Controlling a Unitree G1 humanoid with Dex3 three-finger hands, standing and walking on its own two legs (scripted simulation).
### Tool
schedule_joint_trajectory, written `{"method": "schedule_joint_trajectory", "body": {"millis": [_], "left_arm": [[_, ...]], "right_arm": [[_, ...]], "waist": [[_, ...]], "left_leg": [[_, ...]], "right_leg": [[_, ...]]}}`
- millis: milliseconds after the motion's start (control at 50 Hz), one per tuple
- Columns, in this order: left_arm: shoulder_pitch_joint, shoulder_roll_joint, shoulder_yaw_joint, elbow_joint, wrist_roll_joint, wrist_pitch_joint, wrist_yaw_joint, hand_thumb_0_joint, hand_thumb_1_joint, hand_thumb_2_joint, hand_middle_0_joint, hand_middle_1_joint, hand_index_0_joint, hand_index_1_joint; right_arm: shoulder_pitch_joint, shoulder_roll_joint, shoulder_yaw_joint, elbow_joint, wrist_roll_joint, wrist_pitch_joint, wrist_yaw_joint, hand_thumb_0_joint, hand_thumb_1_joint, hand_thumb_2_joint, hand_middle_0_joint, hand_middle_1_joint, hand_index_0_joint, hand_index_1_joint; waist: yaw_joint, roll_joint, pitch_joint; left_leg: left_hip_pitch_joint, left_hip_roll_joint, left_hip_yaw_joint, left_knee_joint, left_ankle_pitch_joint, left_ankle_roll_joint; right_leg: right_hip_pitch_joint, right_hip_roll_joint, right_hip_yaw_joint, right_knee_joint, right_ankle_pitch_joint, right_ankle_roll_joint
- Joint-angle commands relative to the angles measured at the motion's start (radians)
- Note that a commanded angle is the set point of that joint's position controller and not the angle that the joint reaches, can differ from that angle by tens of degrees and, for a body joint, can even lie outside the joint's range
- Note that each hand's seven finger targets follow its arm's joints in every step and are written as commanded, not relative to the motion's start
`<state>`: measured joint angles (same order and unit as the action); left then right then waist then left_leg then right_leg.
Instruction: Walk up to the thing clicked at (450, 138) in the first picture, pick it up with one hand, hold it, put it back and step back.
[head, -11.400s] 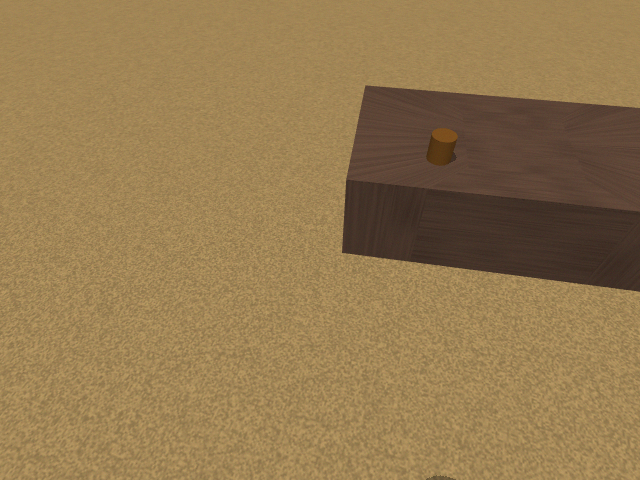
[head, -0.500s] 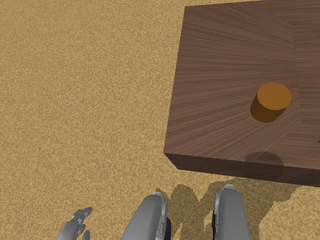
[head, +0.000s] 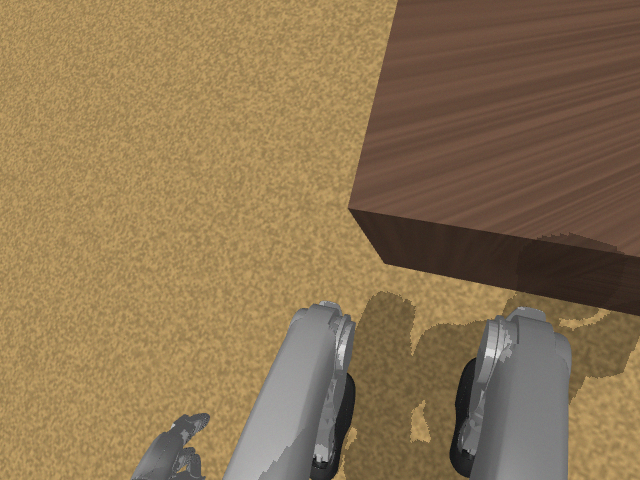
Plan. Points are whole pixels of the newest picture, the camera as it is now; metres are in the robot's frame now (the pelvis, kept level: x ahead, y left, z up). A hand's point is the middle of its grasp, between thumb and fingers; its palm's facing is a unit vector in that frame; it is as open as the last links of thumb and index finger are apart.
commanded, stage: close in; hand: right
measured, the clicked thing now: out of the picture +0.52 -0.33 +0.00
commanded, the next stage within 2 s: rest palm in 0.36 s
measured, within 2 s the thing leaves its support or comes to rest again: leaves its support in 1.92 s
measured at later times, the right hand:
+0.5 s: hand out of the picture +0.48 -0.35 +0.02, palm faces +0.42 +0.91 +0.01, open 17.4 cm
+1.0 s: hand out of the picture +0.50 -0.33 +0.03, palm faces +0.42 +0.91 +0.00, open 16.7 cm
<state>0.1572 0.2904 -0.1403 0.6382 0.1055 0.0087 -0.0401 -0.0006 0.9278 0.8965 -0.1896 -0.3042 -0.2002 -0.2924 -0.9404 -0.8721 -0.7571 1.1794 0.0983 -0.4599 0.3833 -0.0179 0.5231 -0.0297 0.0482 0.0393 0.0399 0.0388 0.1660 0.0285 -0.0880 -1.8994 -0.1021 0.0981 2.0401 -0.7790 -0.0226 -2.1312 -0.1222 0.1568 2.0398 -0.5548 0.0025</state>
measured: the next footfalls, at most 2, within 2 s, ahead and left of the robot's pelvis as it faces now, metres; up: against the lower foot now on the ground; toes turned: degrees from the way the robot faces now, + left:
none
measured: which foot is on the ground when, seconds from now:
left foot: down 0.00-1.00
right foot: down 0.00-1.00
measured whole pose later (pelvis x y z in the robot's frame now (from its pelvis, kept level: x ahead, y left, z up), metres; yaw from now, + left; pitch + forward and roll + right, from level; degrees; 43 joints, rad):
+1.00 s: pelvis +0.00 +0.01 +0.01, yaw -1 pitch +35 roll +7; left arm 0.15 0.27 -0.08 0.66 0.08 0.06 -0.02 0.00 0.92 0.90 -0.20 -0.31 -0.21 -0.30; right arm -0.90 -0.67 -0.61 1.03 0.10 -0.41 0.16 -0.02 0.54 -0.02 0.28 0.13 0.27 0.13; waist 0.15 0.00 -0.13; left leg -1.88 -0.12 0.09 2.02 -0.77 0.01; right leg -2.08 -0.14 0.15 1.99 -0.55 0.03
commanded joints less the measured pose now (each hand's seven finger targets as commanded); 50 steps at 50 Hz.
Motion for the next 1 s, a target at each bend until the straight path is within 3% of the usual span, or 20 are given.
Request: {"method": "schedule_joint_trajectory", "body": {"millis": [0,20,40,60,100,120,140,160,200,240,280,340,460,480,540,580,660,720,840,980], "left_arm": [[0.172,0.265,0.12,-0.075,-0.022,0.018,0.026,0.0,0.927,0.893,-0.181,-0.301,-0.189,-0.293],[0.16,0.238,0.116,-0.081,-0.027,0.025,0.024,0.0,0.929,0.892,-0.18,-0.303,-0.189,-0.294],[0.157,0.228,0.122,-0.066,-0.028,0.027,0.023,0.0,0.931,0.889,-0.18,-0.302,-0.19,-0.291],[0.16,0.221,0.119,-0.055,-0.029,0.026,0.024,0.0,0.931,0.891,-0.182,-0.302,-0.191,-0.293],[0.165,0.244,0.13,-0.052,-0.035,0.03,0.034,0.0,0.933,0.891,-0.188,-0.303,-0.197,-0.294],[0.162,0.24,0.133,-0.066,-0.037,0.034,0.035,0.0,0.928,0.888,-0.185,-0.3,-0.194,-0.291],[0.159,0.228,0.13,-0.065,-0.039,0.036,0.034,0.0,0.934,0.888,-0.187,-0.302,-0.196,-0.292],[0.151,0.219,0.132,-0.057,-0.038,0.038,0.035,0.0,0.926,0.89,-0.189,-0.303,-0.198,-0.294],[0.137,0.191,0.114,-0.046,-0.038,0.03,0.039,0.0,0.919,0.891,-0.191,-0.302,-0.199,-0.294],[0.143,0.187,0.115,-0.046,-0.034,0.026,0.039,0.0,0.917,0.892,-0.194,-0.305,-0.202,-0.297],[0.148,0.19,0.118,-0.052,-0.034,0.032,0.04,0.0,0.92,0.889,-0.194,-0.305,-0.203,-0.296],[0.151,0.189,0.122,-0.044,-0.03,0.037,0.038,0.0,0.929,0.881,-0.197,-0.31,-0.209,-0.297],[0.14,0.203,0.139,-0.054,-0.027,0.044,0.035,0.0,0.882,0.915,-0.198,-0.299,-0.193,-0.305],[0.148,0.204,0.142,-0.047,-0.024,0.043,0.036,0.0,0.875,0.917,-0.197,-0.297,-0.19,-0.305],[0.142,0.201,0.145,-0.04,-0.021,0.044,0.036,0.0,0.876,0.916,-0.196,-0.297,-0.191,-0.304],[0.147,0.201,0.149,-0.034,-0.019,0.045,0.041,0.0,0.876,0.917,-0.196,-0.296,-0.19,-0.303],[0.13,0.195,0.151,-0.029,-0.023,0.044,0.043,0.0,0.868,0.926,-0.198,-0.296,-0.188,-0.307],[0.139,0.193,0.152,-0.02,-0.021,0.044,0.047,0.0,0.914,0.894,-0.202,-0.311,-0.207,-0.305],[0.148,0.199,0.148,-0.011,-0.024,0.041,0.05,0.0,0.916,0.898,-0.203,-0.314,-0.208,-0.309],[0.161,0.202,0.147,-0.017,-0.023,0.046,0.043,0.0,0.917,0.898,-0.2,-0.314,-0.205,-0.309]], "right_arm": [[-0.317,-0.4,-0.007,-0.426,-0.005,-0.029,-0.062,0.0,0.492,-0.034,0.044,0.034,0.036,0.035],[-0.273,-0.294,0.051,-0.365,-0.004,-0.002,-0.07,0.0,0.502,-0.036,0.039,0.035,0.033,0.035],[-0.237,-0.208,0.074,-0.316,0.009,0.012,-0.084,0.0,0.489,-0.045,0.036,0.037,0.031,0.037],[-0.233,-0.197,0.069,-0.327,0.018,0.01,-0.096,0.0,0.465,-0.042,0.041,0.035,0.033,0.035],[-0.328,-0.344,0.001,-0.521,0.023,-0.01,-0.126,0.0,0.455,-0.041,0.046,0.035,0.037,0.035],[-0.29,-0.332,0.012,-0.487,0.018,0.001,-0.139,0.0,0.488,-0.035,0.043,0.036,0.036,0.036],[-0.247,-0.256,0.041,-0.444,0.025,0.01,-0.142,0.0,0.473,-0.042,0.042,0.037,0.035,0.037],[-0.247,-0.254,0.031,-0.465,0.029,0.005,-0.154,0.0,0.463,-0.047,0.042,0.038,0.034,0.038],[-0.183,-0.146,0.074,-0.351,0.043,0.005,-0.156,0.0,0.451,-0.061,0.037,0.041,0.032,0.042],[-0.154,-0.127,0.079,-0.329,0.047,-0.002,-0.156,0.0,0.484,-0.054,0.036,0.042,0.031,0.042],[-0.167,-0.176,0.046,-0.365,0.044,-0.005,-0.158,0.0,0.49,-0.047,0.04,0.04,0.034,0.041],[-0.169,-0.111,0.077,-0.317,0.049,-0.006,-0.148,0.0,0.498,-0.055,0.034,0.044,0.029,0.044],[-0.26,-0.123,0.095,-0.426,0.038,-0.016,-0.16,0.0,0.479,-0.042,0.055,0.032,0.047,0.032],[-0.257,-0.124,0.103,-0.413,0.031,-0.013,-0.165,0.0,0.468,-0.042,0.057,0.031,0.048,0.032],[-0.275,-0.139,0.092,-0.452,0.026,-0.02,-0.189,0.0,0.493,-0.023,0.076,0.029,0.066,0.03],[-0.3,-0.129,0.107,-0.471,0.024,-0.023,-0.201,0.0,0.504,-0.018,0.076,0.026,0.067,0.027],[-0.265,-0.116,0.108,-0.452,0.016,-0.022,-0.222,0.0,0.525,-0.009,0.104,0.033,0.097,0.034],[-0.25,-0.082,0.128,-0.404,0.015,-0.016,-0.229,0.0,0.526,0.0,0.217,0.073,0.205,0.074],[-0.276,-0.089,0.13,-0.364,0.024,-0.02,-0.221,0.0,0.556,0.0,0.317,0.133,0.307,0.134],[-0.314,-0.094,0.138,-0.383,0.011,-0.019,-0.228,0.0,0.538,-0.079,0.425,0.239,0.418,0.24]], "waist": [[-0.097,-0.488,-0.945],[-0.074,-0.438,-0.872],[-0.06,-0.383,-0.777],[-0.059,-0.354,-0.728],[-0.09,-0.4,-0.79],[-0.098,-0.415,-0.801],[-0.076,-0.36,-0.759],[-0.08,-0.355,-0.738],[-0.047,-0.266,-0.62],[-0.036,-0.217,-0.602],[-0.044,-0.198,-0.641],[-0.022,-0.192,-0.635],[-0.059,-0.28,-0.731],[-0.051,-0.297,-0.73],[-0.074,-0.325,-0.745],[-0.058,-0.315,-0.76],[-0.072,-0.313,-0.719],[-0.047,-0.274,-0.695],[-0.025,-0.228,-0.653],[-0.037,-0.295,-0.709]], "left_leg": [[0.144,0.0,0.026,-0.259,0.255,0.067],[0.143,-0.003,0.03,-0.267,0.247,0.066],[0.121,-0.004,0.035,-0.267,0.232,0.062],[0.112,-0.008,0.037,-0.269,0.22,0.062],[0.117,-0.01,0.025,-0.28,0.201,0.067],[0.146,-0.009,0.017,-0.291,0.201,0.068],[0.155,-0.008,0.024,-0.295,0.209,0.063],[0.152,-0.01,0.018,-0.288,0.218,0.063],[0.14,-0.017,0.012,-0.311,0.221,0.055],[0.192,-0.017,-0.001,-0.321,0.264,0.048],[0.244,-0.013,-0.019,-0.327,0.314,0.042],[0.252,-0.013,-0.015,-0.319,0.343,0.041],[0.209,-0.016,-0.012,-0.307,0.295,0.055],[0.21,-0.015,-0.011,-0.306,0.3,0.055],[0.181,-0.018,-0.005,-0.297,0.27,0.061],[0.205,-0.017,-0.008,-0.308,0.284,0.057],[0.181,-0.019,0.004,-0.307,0.221,0.064],[0.194,-0.02,0.003,-0.314,0.242,0.06],[0.2,-0.019,0.001,-0.319,0.268,0.054],[0.177,-0.018,0.014,-0.297,0.276,0.062]], "right_leg": [[0.981,-0.001,-0.014,-0.231,0.195,-0.012],[0.922,-0.002,-0.018,-0.236,0.171,-0.015],[0.848,-0.002,-0.019,-0.228,0.134,-0.018],[0.782,-0.001,-0.018,-0.222,0.105,-0.022],[0.798,0.002,-0.028,-0.224,0.078,-0.021],[0.809,0.005,-0.039,-0.242,0.083,-0.02],[0.786,0.004,-0.036,-0.243,0.073,-0.022],[0.766,0.002,-0.039,-0.237,0.08,-0.025],[0.657,0.001,-0.039,-0.21,0.063,-0.038],[0.592,0.003,-0.042,-0.194,0.082,-0.046],[0.595,0.002,-0.049,-0.179,0.131,-0.048],[0.59,0.0,-0.045,-0.17,0.157,-0.049],[0.701,-0.004,-0.047,-0.194,0.147,-0.038],[0.707,-0.005,-0.047,-0.188,0.152,-0.036],[0.736,-0.005,-0.053,-0.199,0.131,-0.031],[0.736,-0.005,-0.053,-0.195,0.13,-0.032],[0.706,0.002,-0.055,-0.232,0.059,-0.027],[0.68,0.002,-0.054,-0.221,0.067,-0.032],[0.626,0.002,-0.049,-0.196,0.084,-0.041],[0.715,0.002,-0.045,-0.211,0.129,-0.035]]}}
